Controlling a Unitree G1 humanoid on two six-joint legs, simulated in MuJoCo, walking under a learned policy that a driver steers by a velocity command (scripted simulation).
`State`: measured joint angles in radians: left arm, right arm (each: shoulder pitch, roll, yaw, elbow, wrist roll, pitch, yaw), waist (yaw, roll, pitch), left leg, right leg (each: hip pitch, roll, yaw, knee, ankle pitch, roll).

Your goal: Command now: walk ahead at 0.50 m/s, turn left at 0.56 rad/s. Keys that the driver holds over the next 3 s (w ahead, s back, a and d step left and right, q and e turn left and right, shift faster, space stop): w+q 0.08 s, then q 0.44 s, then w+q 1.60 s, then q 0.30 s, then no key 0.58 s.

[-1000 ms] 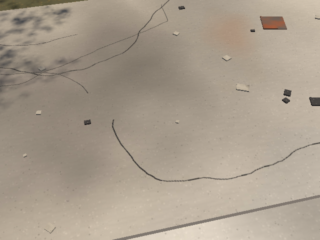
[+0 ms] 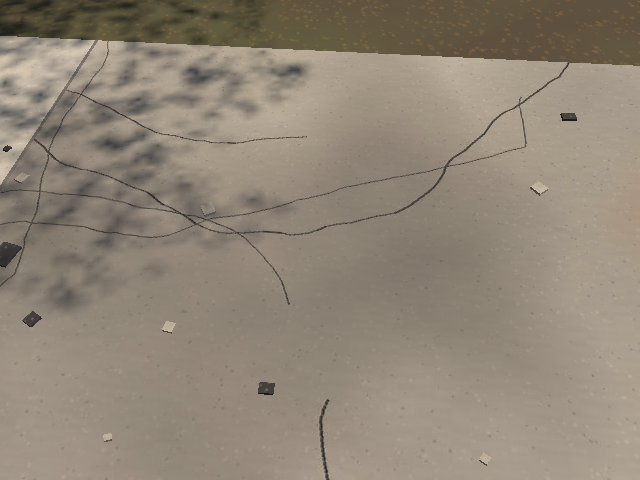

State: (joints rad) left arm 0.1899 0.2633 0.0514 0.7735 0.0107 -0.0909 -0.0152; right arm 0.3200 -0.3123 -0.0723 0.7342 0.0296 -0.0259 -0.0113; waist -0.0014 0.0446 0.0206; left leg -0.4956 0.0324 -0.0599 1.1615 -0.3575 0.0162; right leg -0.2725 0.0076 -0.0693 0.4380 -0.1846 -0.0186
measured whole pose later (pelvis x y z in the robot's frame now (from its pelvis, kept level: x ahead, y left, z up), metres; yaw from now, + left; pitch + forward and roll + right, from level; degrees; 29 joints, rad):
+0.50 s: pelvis +0.19 +0.06 -0.01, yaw +17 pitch +2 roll -1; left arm 0.10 0.32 0.06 0.74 0.01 -0.02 0.02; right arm 0.17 -0.30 -0.07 0.60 -0.01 0.00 0.01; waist -0.01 -0.02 0.09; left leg -0.43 -0.09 -0.05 0.48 -0.09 0.08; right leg -0.55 -0.04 0.05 1.14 -0.43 0.06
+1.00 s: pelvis +0.33 +0.07 +0.01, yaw +35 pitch +2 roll +0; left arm 0.35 0.28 0.06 0.78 0.01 -0.07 0.02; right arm 0.23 -0.33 -0.09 0.62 0.02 0.00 0.01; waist 0.06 0.05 -0.03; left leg -0.69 0.01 -0.09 1.09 -0.19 -0.02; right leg -0.10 -0.03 -0.06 0.34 -0.27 0.00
